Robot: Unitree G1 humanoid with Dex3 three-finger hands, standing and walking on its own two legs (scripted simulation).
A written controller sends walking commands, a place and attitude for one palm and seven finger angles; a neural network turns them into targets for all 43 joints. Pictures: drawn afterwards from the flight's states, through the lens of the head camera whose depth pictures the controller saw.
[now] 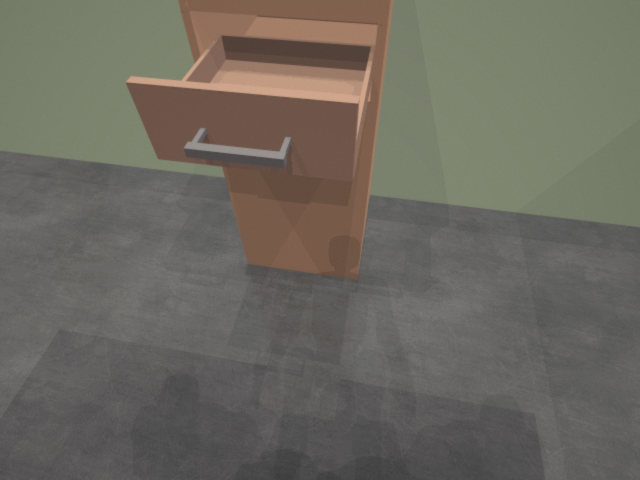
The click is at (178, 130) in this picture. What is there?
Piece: drawer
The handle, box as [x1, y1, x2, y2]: [184, 128, 290, 167]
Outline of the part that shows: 184,147 186,156 284,167 286,162 286,153 290,144 290,137 285,137 280,151 278,152 201,143 200,142 205,135 206,131 205,128 200,128 192,141 187,142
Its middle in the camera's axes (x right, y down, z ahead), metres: -0.14 -0.16 +0.66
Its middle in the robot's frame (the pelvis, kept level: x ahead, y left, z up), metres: +0.61 +0.17 +0.06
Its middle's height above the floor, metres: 0.84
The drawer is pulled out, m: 0.29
